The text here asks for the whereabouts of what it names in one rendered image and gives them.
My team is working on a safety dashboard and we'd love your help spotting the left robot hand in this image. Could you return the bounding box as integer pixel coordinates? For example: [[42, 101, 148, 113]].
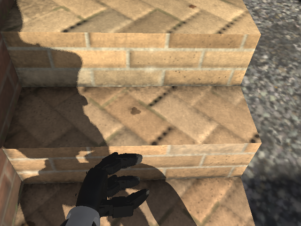
[[75, 152, 150, 218]]

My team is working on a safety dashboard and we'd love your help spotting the left robot forearm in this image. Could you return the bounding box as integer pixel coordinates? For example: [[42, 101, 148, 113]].
[[60, 205, 101, 226]]

